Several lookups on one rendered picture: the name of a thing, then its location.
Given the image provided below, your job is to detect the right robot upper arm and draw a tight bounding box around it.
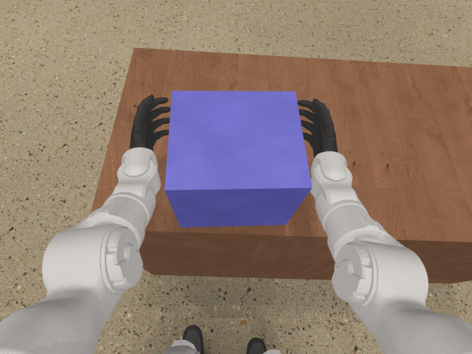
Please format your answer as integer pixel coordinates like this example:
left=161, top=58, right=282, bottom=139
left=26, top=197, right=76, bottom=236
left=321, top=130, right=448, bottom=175
left=332, top=240, right=472, bottom=354

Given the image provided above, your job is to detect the left robot upper arm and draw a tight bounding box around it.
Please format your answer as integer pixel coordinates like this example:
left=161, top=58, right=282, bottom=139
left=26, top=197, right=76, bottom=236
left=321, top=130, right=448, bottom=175
left=0, top=223, right=143, bottom=354

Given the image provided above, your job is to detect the robot left shin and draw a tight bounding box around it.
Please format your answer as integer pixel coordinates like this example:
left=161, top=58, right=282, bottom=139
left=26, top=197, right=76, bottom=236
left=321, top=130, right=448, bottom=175
left=171, top=340, right=197, bottom=352

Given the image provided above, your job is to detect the carton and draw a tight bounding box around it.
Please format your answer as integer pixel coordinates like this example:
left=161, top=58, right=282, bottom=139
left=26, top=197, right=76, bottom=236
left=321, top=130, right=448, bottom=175
left=164, top=91, right=312, bottom=228

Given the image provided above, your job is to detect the robot right foot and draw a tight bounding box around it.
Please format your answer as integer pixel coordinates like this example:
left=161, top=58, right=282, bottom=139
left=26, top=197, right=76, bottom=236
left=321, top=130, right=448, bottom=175
left=246, top=338, right=267, bottom=354

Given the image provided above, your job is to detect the pedestal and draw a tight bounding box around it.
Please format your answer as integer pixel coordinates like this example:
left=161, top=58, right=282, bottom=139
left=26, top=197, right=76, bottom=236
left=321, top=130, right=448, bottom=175
left=90, top=48, right=472, bottom=284

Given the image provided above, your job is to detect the left robot hand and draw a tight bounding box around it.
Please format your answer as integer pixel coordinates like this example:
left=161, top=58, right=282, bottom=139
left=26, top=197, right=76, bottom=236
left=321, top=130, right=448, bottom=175
left=130, top=95, right=171, bottom=151

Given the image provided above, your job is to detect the right robot forearm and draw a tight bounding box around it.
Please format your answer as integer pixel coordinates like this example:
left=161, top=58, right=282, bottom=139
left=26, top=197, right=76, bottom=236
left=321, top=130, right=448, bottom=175
left=310, top=151, right=428, bottom=294

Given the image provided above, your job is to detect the right robot hand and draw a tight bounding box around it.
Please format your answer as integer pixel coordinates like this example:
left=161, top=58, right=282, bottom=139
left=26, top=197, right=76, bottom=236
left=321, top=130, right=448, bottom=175
left=297, top=98, right=338, bottom=158

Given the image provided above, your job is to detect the left robot forearm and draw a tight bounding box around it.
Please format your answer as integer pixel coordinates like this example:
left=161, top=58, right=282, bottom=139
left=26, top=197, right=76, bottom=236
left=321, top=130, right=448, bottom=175
left=42, top=147, right=161, bottom=287

